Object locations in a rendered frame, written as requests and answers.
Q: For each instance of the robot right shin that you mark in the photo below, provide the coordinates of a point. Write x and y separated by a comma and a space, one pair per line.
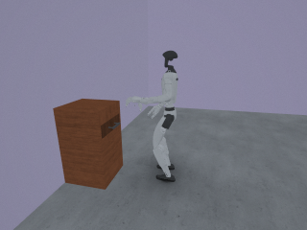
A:
167, 153

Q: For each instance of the cabinet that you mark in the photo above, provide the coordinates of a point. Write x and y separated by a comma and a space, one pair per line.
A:
87, 159

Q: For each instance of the robot left upper arm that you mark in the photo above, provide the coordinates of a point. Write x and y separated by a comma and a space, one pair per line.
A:
168, 78

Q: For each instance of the robot right hand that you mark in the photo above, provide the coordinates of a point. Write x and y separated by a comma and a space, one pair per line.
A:
155, 110

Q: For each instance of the drawer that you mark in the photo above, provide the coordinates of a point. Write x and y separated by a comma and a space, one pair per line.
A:
105, 130

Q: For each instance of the robot torso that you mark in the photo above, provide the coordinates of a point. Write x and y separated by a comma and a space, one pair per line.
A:
169, 107

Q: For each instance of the left robot forearm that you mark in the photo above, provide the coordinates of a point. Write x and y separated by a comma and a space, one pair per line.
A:
155, 99

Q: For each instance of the right robot forearm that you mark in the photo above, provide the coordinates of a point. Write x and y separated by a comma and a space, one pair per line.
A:
160, 105

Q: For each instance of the robot left hand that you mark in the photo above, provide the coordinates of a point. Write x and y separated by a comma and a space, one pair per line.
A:
134, 99

